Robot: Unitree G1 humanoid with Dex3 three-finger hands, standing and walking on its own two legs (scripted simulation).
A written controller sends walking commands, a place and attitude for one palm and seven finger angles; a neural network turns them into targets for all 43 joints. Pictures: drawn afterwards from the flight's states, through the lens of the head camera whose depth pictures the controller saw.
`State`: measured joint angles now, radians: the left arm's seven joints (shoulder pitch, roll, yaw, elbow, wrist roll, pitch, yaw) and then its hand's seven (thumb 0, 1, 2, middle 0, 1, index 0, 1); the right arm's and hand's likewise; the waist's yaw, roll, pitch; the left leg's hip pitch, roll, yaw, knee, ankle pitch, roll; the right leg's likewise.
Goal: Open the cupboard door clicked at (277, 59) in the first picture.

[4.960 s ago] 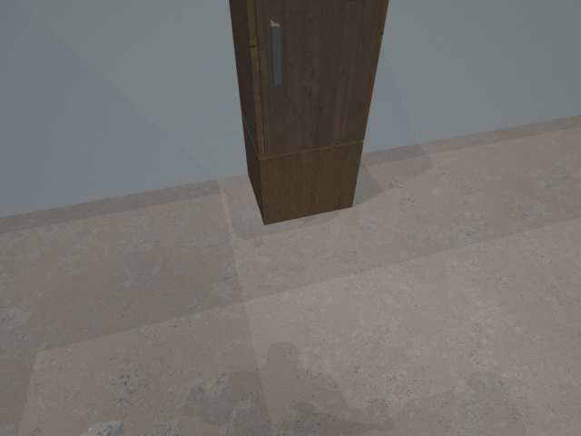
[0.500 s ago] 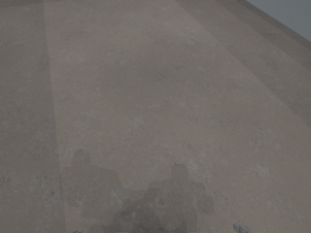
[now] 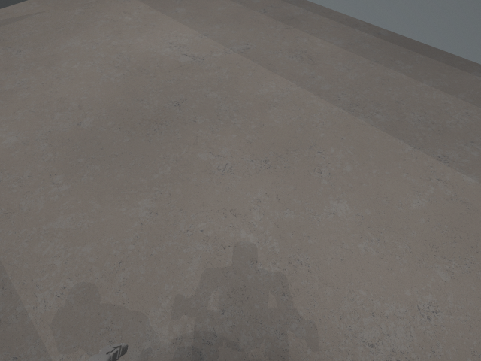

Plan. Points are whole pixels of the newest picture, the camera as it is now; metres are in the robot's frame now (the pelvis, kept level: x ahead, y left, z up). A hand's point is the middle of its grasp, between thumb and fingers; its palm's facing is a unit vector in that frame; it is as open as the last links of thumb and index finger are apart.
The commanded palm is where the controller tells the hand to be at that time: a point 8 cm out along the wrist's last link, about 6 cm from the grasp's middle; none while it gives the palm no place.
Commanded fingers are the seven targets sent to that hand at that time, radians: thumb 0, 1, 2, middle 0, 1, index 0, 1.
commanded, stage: walk to a spot facing it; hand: left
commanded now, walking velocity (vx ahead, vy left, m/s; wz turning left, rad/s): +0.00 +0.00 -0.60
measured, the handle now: out of the picture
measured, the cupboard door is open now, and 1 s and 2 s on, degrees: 0 0 0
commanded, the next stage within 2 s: turn to face it in 1.00 s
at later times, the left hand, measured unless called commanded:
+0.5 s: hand out of the picture +0.10 +0.17 -0.15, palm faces -0.15 -0.96 -0.22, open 7.4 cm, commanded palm none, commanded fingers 0.00 0.90 0.90 -0.20 -0.30 -0.20 -0.30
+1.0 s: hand (204, 271) +0.31 +0.10 -0.16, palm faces -0.55 -0.80 -0.22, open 7.4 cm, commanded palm none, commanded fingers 0.00 0.90 0.90 -0.20 -0.30 -0.20 -0.30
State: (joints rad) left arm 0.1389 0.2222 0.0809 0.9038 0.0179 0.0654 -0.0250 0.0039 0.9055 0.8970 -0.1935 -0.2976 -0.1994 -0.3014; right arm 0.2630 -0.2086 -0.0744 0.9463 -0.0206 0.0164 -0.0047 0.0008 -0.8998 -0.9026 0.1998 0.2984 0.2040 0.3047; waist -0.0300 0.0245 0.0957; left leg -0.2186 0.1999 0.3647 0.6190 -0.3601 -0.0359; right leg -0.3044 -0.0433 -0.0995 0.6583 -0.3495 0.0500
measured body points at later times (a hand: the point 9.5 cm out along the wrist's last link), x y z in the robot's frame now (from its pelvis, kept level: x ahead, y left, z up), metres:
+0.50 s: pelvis +0.02 -0.01 +0.01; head +0.05 -0.03 +0.46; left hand +0.11 +0.22 -0.13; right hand +0.07 -0.29 -0.12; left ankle +0.06 +0.12 -0.69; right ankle -0.01 -0.10 -0.73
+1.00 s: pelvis +0.11 -0.02 +0.01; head +0.15 -0.03 +0.45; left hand +0.34 +0.14 -0.14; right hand -0.04 -0.21 -0.14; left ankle +0.08 +0.11 -0.73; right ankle +0.09 -0.15 -0.69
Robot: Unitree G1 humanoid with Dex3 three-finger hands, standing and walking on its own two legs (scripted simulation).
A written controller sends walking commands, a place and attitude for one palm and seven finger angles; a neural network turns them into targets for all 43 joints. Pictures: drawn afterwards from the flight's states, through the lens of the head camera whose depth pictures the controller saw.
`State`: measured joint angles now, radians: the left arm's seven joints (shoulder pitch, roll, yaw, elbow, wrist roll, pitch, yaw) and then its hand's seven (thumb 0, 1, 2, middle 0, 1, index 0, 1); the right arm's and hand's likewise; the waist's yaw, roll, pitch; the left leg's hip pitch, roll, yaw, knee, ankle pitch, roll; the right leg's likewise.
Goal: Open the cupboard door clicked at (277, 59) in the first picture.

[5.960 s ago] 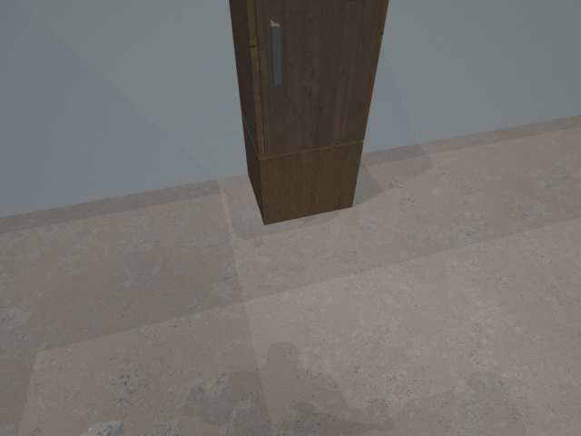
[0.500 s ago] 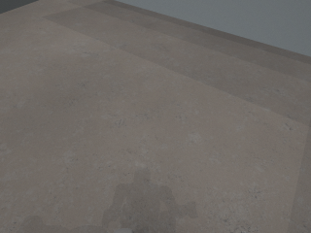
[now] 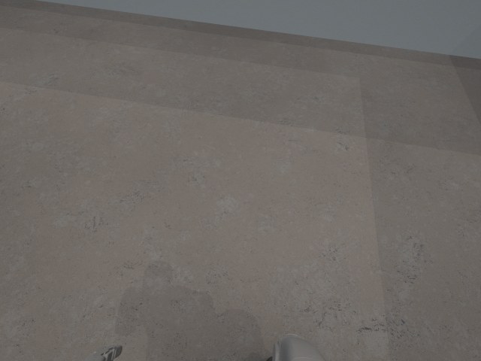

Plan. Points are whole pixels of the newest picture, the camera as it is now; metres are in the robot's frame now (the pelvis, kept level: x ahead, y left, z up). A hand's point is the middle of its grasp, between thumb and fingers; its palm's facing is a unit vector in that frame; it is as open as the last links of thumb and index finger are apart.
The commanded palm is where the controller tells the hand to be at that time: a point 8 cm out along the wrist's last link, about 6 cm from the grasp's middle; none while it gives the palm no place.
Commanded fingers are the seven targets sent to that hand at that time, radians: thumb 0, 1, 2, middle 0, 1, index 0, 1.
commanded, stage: turn to face it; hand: left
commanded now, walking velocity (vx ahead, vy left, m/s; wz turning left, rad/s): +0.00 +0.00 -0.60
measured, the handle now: out of the picture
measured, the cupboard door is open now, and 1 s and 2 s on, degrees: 0 0 0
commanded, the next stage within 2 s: none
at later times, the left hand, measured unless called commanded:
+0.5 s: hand (159, 343) +0.17 +0.16 -0.17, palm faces +0.09 -0.99 -0.14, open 7.4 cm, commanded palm none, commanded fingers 0.00 0.90 0.90 -0.20 -0.30 -0.20 -0.30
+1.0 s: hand out of the picture +0.10 +0.19 -0.15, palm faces +0.36 -0.89 -0.28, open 7.4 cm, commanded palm none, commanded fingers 0.00 0.90 0.90 -0.20 -0.30 -0.20 -0.30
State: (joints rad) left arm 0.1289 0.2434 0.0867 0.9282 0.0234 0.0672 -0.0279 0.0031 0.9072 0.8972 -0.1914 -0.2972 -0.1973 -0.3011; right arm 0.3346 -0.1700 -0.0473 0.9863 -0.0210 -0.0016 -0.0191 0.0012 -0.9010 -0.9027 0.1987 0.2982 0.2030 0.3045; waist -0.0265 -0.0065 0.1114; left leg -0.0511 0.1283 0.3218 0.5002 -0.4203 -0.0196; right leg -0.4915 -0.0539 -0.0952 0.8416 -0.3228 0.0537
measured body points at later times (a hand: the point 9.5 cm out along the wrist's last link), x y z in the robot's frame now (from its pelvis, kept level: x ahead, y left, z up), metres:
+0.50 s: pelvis +0.07 -0.01 -0.01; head +0.08 +0.01 +0.44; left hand +0.16 +0.21 -0.16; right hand +0.10 -0.24 -0.16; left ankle +0.07 +0.09 -0.72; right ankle +0.07 -0.11 -0.73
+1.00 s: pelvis +0.06 -0.04 +0.00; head +0.09 -0.04 +0.45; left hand +0.08 +0.24 -0.13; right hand +0.19 -0.27 -0.15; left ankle +0.08 +0.09 -0.73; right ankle +0.09 -0.18 -0.71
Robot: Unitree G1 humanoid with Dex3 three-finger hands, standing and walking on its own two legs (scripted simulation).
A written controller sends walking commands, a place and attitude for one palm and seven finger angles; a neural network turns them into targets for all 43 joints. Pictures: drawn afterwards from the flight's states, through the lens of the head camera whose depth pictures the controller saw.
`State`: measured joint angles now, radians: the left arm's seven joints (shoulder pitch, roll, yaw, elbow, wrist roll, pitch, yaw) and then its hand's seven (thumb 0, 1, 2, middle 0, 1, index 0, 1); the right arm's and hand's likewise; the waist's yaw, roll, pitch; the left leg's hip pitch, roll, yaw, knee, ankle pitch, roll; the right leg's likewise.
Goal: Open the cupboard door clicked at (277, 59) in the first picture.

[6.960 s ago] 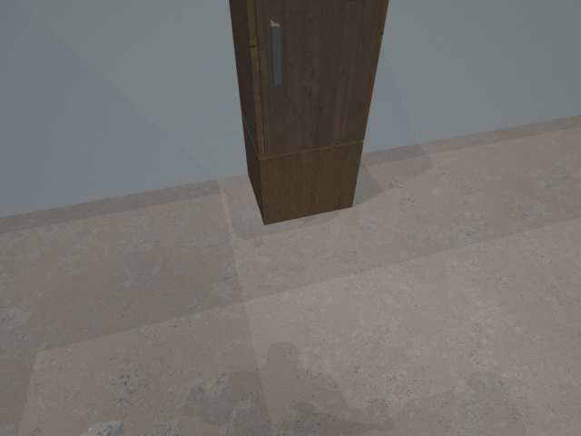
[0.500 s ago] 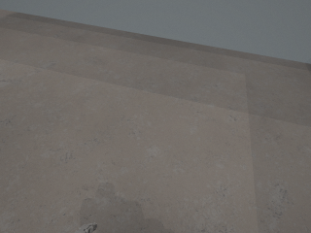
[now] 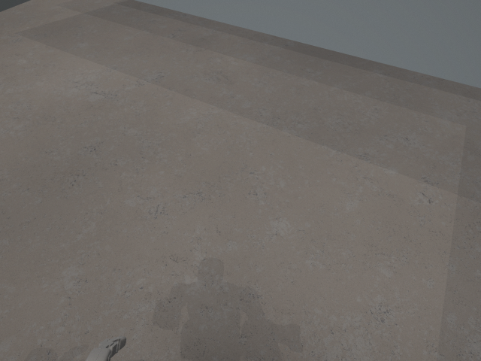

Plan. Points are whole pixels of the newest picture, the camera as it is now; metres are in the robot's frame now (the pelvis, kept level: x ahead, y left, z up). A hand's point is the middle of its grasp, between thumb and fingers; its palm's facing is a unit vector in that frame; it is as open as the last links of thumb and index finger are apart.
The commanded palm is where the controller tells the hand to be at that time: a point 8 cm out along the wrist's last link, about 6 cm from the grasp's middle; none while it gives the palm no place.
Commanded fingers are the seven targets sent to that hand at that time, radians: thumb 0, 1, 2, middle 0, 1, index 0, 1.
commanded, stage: turn to face it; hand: left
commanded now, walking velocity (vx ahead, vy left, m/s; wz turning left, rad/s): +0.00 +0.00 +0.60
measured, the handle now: out of the picture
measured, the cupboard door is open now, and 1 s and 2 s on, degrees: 0 0 0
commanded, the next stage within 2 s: none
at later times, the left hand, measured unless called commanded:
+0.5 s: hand out of the picture -0.07 +0.17 -0.16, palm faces +0.38 -0.88 -0.27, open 7.4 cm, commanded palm none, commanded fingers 0.00 0.90 0.90 -0.20 -0.30 -0.20 -0.30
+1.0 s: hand out of the picture -0.03 +0.21 -0.14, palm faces +0.58 -0.76 -0.30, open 7.4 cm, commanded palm none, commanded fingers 0.00 0.90 0.90 -0.20 -0.30 -0.20 -0.30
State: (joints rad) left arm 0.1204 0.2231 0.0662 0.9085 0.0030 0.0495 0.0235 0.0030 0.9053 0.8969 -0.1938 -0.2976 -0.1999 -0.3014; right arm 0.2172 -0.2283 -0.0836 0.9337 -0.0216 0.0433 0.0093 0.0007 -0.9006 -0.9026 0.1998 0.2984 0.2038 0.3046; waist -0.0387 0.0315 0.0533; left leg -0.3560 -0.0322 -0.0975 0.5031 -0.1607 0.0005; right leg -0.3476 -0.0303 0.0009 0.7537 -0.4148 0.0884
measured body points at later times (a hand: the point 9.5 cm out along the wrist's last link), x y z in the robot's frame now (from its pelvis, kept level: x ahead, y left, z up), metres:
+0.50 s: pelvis -0.03 -0.03 +0.00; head +0.02 -0.03 +0.45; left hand -0.09 +0.21 -0.14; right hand +0.15 -0.25 -0.15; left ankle -0.09 +0.10 -0.70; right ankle -0.01 -0.13 -0.73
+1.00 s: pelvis -0.02 -0.04 -0.01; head +0.02 -0.04 +0.44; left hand -0.06 +0.25 -0.12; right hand +0.18 -0.21 -0.16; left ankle -0.09 +0.09 -0.73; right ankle +0.05 -0.13 -0.74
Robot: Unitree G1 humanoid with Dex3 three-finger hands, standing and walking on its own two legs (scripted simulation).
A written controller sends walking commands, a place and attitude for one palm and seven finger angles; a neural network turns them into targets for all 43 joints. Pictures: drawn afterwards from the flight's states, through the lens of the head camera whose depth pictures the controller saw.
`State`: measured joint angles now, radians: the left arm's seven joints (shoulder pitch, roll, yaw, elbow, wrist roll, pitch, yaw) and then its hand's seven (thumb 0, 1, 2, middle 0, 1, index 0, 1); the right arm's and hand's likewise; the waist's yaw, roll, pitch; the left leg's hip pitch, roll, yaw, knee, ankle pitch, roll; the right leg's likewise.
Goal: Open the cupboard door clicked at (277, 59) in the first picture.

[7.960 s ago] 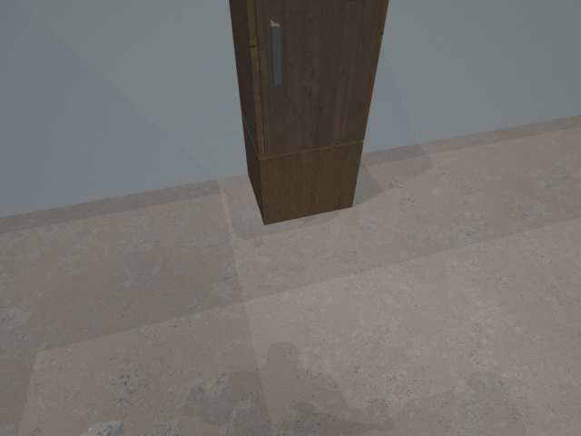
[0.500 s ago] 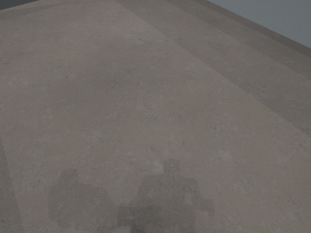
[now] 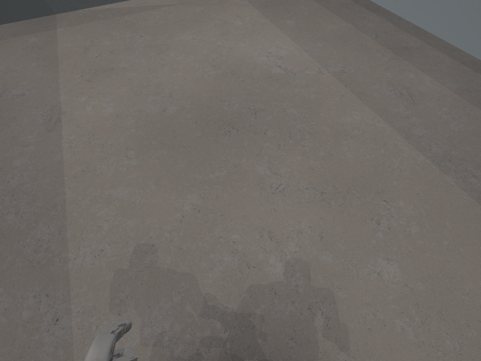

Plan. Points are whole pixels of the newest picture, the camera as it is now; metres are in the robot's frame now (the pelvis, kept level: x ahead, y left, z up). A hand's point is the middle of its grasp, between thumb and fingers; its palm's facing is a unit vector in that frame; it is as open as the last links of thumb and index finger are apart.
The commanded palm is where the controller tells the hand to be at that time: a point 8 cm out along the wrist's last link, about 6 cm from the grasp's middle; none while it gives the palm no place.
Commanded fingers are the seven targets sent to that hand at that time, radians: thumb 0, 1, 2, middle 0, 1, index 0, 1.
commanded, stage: turn to face it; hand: left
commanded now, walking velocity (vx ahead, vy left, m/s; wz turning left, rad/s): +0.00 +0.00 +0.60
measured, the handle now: out of the picture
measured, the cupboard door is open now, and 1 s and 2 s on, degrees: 0 0 0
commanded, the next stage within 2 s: none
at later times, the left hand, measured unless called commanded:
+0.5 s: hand out of the picture -0.06 +0.23 -0.18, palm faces +0.38 -0.89 -0.25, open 7.4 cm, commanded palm none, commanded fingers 0.00 0.90 0.90 -0.20 -0.30 -0.20 -0.30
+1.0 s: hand out of the picture +0.00 +0.25 -0.13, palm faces +0.56 -0.78 -0.28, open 7.4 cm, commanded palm none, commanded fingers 0.00 0.90 0.90 -0.20 -0.30 -0.20 -0.30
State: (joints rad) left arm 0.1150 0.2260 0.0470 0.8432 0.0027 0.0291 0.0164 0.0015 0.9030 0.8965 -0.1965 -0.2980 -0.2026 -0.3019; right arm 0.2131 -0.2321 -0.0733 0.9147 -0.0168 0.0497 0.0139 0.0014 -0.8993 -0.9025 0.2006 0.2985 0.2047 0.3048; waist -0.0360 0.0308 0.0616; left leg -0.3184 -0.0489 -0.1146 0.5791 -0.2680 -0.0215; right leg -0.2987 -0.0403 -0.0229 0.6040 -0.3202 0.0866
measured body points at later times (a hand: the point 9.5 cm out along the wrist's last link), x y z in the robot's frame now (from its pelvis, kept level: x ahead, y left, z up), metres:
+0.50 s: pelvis -0.01 +0.02 -0.01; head +0.02 +0.05 +0.44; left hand -0.08 +0.28 -0.16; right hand +0.18 -0.20 -0.13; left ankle -0.04 +0.12 -0.73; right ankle +0.00 -0.12 -0.72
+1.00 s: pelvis -0.01 +0.00 +0.01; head +0.02 +0.00 +0.46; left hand -0.03 +0.29 -0.11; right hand +0.16 -0.19 -0.14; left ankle -0.04 +0.12 -0.73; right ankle +0.07 -0.11 -0.71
